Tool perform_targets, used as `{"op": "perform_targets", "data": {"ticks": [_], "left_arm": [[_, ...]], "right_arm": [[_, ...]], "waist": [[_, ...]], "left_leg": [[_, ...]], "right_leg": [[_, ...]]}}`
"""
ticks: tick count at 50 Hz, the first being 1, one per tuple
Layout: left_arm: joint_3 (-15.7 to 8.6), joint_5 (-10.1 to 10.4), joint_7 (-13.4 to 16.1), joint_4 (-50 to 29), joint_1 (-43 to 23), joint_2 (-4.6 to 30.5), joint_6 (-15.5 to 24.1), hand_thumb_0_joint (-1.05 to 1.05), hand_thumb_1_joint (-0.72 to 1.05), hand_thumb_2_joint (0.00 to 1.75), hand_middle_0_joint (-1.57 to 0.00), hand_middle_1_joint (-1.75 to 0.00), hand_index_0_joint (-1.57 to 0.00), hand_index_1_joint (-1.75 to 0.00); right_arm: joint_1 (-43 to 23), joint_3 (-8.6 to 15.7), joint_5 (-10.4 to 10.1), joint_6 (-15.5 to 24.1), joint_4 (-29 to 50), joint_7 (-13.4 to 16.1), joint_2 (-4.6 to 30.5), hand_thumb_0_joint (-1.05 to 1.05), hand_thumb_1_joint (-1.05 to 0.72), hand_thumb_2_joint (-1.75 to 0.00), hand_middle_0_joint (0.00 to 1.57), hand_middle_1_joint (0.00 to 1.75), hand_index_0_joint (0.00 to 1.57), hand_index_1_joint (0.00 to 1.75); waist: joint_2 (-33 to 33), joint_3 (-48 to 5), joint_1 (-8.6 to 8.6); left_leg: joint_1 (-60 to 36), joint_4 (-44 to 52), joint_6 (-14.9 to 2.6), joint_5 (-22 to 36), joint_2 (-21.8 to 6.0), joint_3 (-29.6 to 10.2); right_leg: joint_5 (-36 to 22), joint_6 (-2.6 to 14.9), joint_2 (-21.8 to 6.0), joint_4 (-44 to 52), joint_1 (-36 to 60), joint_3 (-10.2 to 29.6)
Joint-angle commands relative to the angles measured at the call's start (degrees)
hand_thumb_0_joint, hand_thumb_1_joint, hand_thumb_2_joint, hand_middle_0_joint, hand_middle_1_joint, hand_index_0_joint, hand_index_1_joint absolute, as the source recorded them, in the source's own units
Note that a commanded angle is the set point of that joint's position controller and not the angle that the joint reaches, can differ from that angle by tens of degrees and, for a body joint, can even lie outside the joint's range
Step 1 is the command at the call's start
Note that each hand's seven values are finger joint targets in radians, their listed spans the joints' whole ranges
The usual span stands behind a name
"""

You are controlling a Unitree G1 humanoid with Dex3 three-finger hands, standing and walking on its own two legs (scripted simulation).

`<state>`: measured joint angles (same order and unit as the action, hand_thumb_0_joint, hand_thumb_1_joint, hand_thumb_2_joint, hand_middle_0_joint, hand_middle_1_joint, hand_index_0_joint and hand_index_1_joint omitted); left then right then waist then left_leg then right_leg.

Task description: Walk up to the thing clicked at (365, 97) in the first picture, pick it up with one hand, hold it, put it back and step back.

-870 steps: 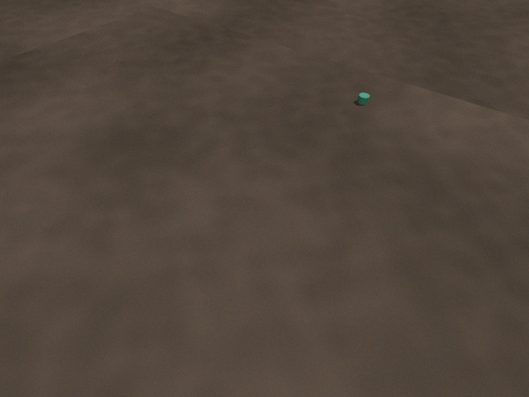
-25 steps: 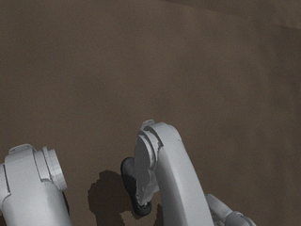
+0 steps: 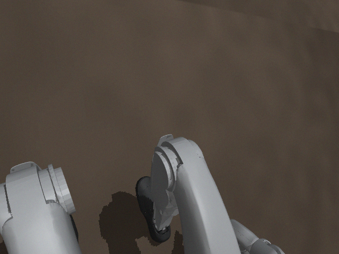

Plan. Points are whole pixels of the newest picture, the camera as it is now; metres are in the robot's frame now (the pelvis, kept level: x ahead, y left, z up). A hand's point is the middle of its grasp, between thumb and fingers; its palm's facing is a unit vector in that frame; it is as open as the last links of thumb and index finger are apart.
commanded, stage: settle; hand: left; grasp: from above
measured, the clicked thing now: out of the picture +0.39 +0.35 -0.27
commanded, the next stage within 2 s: lift in 0.84 s
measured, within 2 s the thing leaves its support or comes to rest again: leaves its support in 0.28 s
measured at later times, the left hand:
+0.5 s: hand out of the picture +0.38 +0.35 -0.20, palm faces -0.36 -0.16 -0.92, open 9.3 cm
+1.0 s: hand out of the picture +0.38 +0.35 -0.13, palm faces -0.41 -0.14 -0.90, open 9.2 cm
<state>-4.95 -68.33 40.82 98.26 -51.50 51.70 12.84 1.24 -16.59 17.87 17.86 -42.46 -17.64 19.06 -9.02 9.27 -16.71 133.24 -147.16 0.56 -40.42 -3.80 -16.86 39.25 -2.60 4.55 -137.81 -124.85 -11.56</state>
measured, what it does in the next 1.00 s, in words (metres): stands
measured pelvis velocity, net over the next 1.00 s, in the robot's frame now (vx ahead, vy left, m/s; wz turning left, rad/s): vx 0.00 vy -0.01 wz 0.12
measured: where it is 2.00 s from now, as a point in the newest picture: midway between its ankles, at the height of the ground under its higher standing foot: (116, 237)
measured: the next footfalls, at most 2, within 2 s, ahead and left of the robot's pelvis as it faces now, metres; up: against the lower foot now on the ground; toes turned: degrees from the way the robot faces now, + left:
none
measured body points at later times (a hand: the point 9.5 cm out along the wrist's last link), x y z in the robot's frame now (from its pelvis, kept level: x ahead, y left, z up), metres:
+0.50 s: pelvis +0.01 +0.00 +0.00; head +0.22 +0.13 +0.38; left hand +0.40 +0.36 -0.15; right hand +0.12 -0.25 -0.08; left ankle +0.07 +0.13 -0.27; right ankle +0.11 -0.11 -0.27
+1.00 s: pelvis +0.00 -0.01 +0.02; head +0.21 +0.08 +0.41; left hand +0.39 +0.35 -0.08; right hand +0.11 -0.27 -0.09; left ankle +0.07 +0.13 -0.27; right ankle +0.11 -0.11 -0.27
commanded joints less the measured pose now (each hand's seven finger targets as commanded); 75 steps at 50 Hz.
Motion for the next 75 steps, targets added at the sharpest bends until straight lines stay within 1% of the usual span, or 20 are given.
{"op": "perform_targets", "data": {"ticks": [1,4,6,10,13,16,17,20,21,23,24,25,27,31,41,49,51,58,67,75], "left_arm": [[-0.92,0.62,0.26,-3.47,-8.36,10.25,-0.14,0.0,0.48,0.69,-0.81,-0.79,-0.86,-0.74],[-0.56,0.97,-0.45,-4.05,-8.65,9.61,-0.35,0.0,0.49,0.74,-0.82,-0.84,-0.86,-0.79],[-2.97,0.7,-0.56,-9.87,-12.25,12.9,0.04,0.0,0.5,0.76,-0.82,-0.87,-0.87,-0.82],[-3.15,-0.35,-1.36,-9.94,-9.75,10.95,-0.16,0.0,0.47,0.75,-0.79,-0.87,-0.84,-0.82],[-7.38,-0.52,-1.24,-18.8,-9.65,14.25,-0.2,0.0,0.52,0.82,-0.83,-0.9,-0.87,-0.86],[-6.51,-0.7,-2.02,-20.65,-7.11,10.22,-1.0,0.0,0.53,0.78,-0.83,-0.88,-0.88,-0.84],[-4.41,-0.48,-2.7,-20.63,-8.15,7.31,-1.46,0.0,0.55,0.77,-0.84,-0.89,-0.89,-0.84],[-4.54,0.15,-4.29,-26.56,-9.28,7.64,-2.49,0.0,0.54,0.74,-0.84,-0.87,-0.89,-0.81],[-3.46,0.58,-4.95,-26.89,-9.0,5.42,-2.94,0.0,0.53,0.76,-0.83,-0.88,-0.88,-0.83],[-1.44,1.07,-6.41,-22.28,-8.25,1.94,-4.16,0.0,0.54,0.74,-0.83,-0.88,-0.88,-0.83],[-1.18,1.16,-7.17,-23.23,-9.3,1.93,-4.45,0.0,0.55,0.72,-0.83,-0.88,-0.89,-0.82],[-3.54,0.98,-7.85,-21.18,-7.76,4.6,-5.0,0.0,0.55,0.75,-0.84,-0.88,-0.9,-0.82],[0.87,1.86,-10.33,-26.13,-11.81,-0.68,-4.72,0.0,0.57,0.76,-0.87,-0.87,-0.92,-0.83],[0.05,2.11,-13.26,-23.82,-9.9,0.92,-4.55,0.0,0.56,0.77,-0.87,-0.89,-0.91,-0.84],[-2.92,1.57,-16.16,-31.45,-13.21,4.97,-1.69,0.0,0.59,0.8,-0.9,-0.89,-0.94,-0.85],[-2.1,1.13,-17.24,-32.03,-12.16,2.94,-2.27,0.0,0.64,0.8,-0.96,-0.83,-0.99,-0.79],[-3.47,1.93,-17.78,-34.24,-11.04,4.16,-2.79,0.0,0.6,0.79,-0.93,-0.82,-0.96,-0.78],[-2.46,4.01,-22.67,-40.15,-7.92,3.07,-4.37,0.0,0.53,0.8,-0.88,-0.82,-0.92,-0.79],[-1.38,4.96,-26.53,-50.12,-3.34,0.53,-4.58,0.0,0.46,0.85,-0.81,-0.88,-0.84,-0.85],[0.41,8.23,-29.47,-60.35,2.45,-2.3,-6.22,0.0,0.4,0.87,-0.76,-0.94,-0.79,-0.9]], "right_arm": [[8.91,5.67,-0.52,0.07,0.04,0.66,18.19,0.0,-0.9,-0.9,0.2,0.3,0.2,0.3],[7.97,5.98,-0.71,-0.11,0.13,0.84,17.75,0.0,-0.9,-0.9,0.2,0.3,0.2,0.3],[9.26,6.49,-1.12,-0.39,-0.13,0.81,17.6,0.0,-0.9,-0.9,0.2,0.3,0.2,0.3],[9.62,7.28,-1.34,-0.85,-0.39,0.55,16.88,0.0,-0.9,-0.9,0.2,0.3,0.2,0.3],[10.18,9.47,-2.16,-1.09,-0.78,0.57,17.18,0.0,-0.9,-0.9,0.2,0.3,0.2,0.3],[11.11,11.96,-3.26,-1.74,-1.09,0.16,16.96,0.0,-0.9,-0.9,0.2,0.3,0.2,0.3],[10.76,12.51,-3.72,-1.71,-0.69,-0.04,16.29,0.0,-0.9,-0.9,0.2,0.3,0.2,0.3],[11.35,14.17,-5.36,-2.41,-0.49,0.05,16.14,0.0,-0.9,-0.9,0.2,0.3,0.2,0.3],[11.44,14.53,-6.02,-2.68,-0.31,0.09,15.66,0.0,-0.9,-0.9,0.2,0.3,0.2,0.3],[11.76,15.06,-6.55,-3.12,-1.01,0.03,15.41,0.0,-0.9,-0.9,0.2,0.3,0.2,0.3],[12.68,15.44,-7.05,-3.49,-1.19,0.31,15.29,0.0,-0.9,-0.9,0.2,0.3,0.2,0.3],[14.11,16.14,-7.39,-4.15,-1.75,0.68,15.64,0.0,-0.9,-0.9,0.2,0.3,0.2,0.3],[13.52,15.94,-7.94,-4.76,-0.93,1.03,13.62,0.0,-0.9,-0.9,0.2,0.3,0.2,0.3],[13.86,16.24,-9.03,-6.22,-0.73,2.4,13.15,0.0,-0.9,-0.9,0.2,0.3,0.2,0.3],[13.82,16.86,-9.49,-9.87,0.8,6.13,11.46,0.0,-0.9,-0.9,0.2,0.3,0.2,0.3],[15.82,18.19,-9.99,-11.67,0.14,8.27,10.75,0.0,-0.91,-0.9,0.2,0.3,0.2,0.3],[16.52,18.63,-10.32,-11.9,0.42,8.6,10.97,0.0,-0.91,-0.9,0.2,0.3,0.2,0.3],[16.81,20.53,-12.05,-13.54,1.42,9.57,9.86,0.0,-0.91,-0.9,0.2,0.3,0.2,0.3],[15.91,22.34,-14.5,-15.39,3.49,11.72,9.15,0.0,-0.91,-0.9,0.2,0.3,0.2,0.3],[15.32,23.19,-16.14,-16.38,6.0,13.49,7.96,0.0,-0.91,-0.9,0.2,0.3,0.2,0.3]], "waist": [[24.28,-33.19,-1.92],[25.16,-33.51,-1.88],[30.39,-39.09,-0.23],[29.63,-37.98,-0.73],[35.23,-43.58,2.25],[35.54,-44.54,2.24],[34.92,-43.38,1.66],[36.3,-47.76,4.08],[36.34,-48.68,4.36],[31.83,-43.97,3.21],[30.93,-43.56,3.42],[29.53,-44.11,3.55],[29.1,-45.4,3.99],[22.47,-44.81,4.57],[22.91,-48.75,6.79],[23.32,-50.7,6.87],[24.02,-53.21,8.34],[22.88,-55.1,10.28],[22.72,-53.56,11.26],[20.26,-55.19,11.84]], "left_leg": [[-23.71,15.62,-0.61,7.67,-0.69,6.5],[-23.85,15.63,-0.54,7.06,-0.78,6.33],[-27.34,15.63,-0.11,10.54,-0.76,6.34],[-25.86,14.48,-0.42,11.67,-0.61,7.45],[-29.56,15.94,0.19,12.01,-0.44,7.77],[-29.79,16.52,0.41,13.07,-0.28,8.19],[-29.23,16.44,0.33,12.07,-0.19,8.4],[-31.17,17.87,0.16,12.67,-0.08,8.79],[-31.52,18.44,0.23,13.12,0.13,8.97],[-28.7,19.17,-0.12,10.63,0.26,8.84],[-27.45,19.35,-0.49,10.0,0.5,9.37],[-26.61,18.94,-0.89,9.84,0.5,9.73],[-25.98,19.31,-1.17,9.1,0.93,10.53],[-23.91,18.58,-1.93,9.51,1.3,11.09],[-25.36,20.74,-1.75,7.96,2.16,12.77],[-29.01,22.29,-1.78,10.98,2.0,13.64],[-31.2,23.53,-1.76,11.55,2.21,13.84],[-32.98,27.74,-2.06,9.56,2.61,14.88],[-38.6,35.39,-1.84,6.45,2.88,13.57],[-45.81,42.49,-1.95,7.43,2.83,13.35]], "right_leg": [[-11.06,3.27,2.84,13.3,17.38,-4.89],[-10.74,3.35,2.66,12.62,16.36,-4.79],[-13.73,3.64,2.42,11.06,17.37,-4.84],[-15.47,3.54,2.67,10.95,17.42,-4.26],[-14.38,4.32,2.09,10.33,16.12,-3.86],[-15.28,4.53,2.09,9.88,14.13,-3.66],[-14.63,4.52,1.91,9.77,12.23,-3.6],[-14.41,4.88,1.65,10.79,11.9,-2.38],[-14.71,4.95,1.42,10.75,11.66,-2.22],[-13.0,4.63,1.21,11.25,8.73,-2.53],[-12.3,4.58,1.21,12.37,9.09,-1.94],[-12.01,4.66,1.34,13.09,10.29,-0.96],[-10.61,4.69,1.02,14.24,11.35,0.09],[-9.95,4.38,1.08,15.46,13.12,1.6],[-6.07,4.82,0.09,18.12,15.08,3.49],[-10.68,4.73,-0.42,18.95,15.73,3.61],[-11.29,4.74,-0.79,19.21,16.57,3.19],[-8.87,4.91,-0.91,23.34,20.0,4.71],[-6.0,5.1,-1.53,27.78,19.96,4.67],[-6.53,4.7,-1.6,35.35,27.11,5.83]]}}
